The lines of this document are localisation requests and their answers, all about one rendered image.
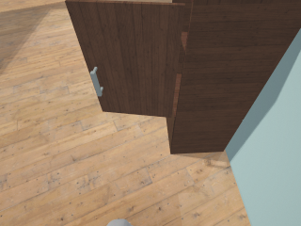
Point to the cupboard door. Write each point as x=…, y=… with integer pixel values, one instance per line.
x=135, y=47

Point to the handle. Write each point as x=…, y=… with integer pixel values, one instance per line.
x=95, y=81

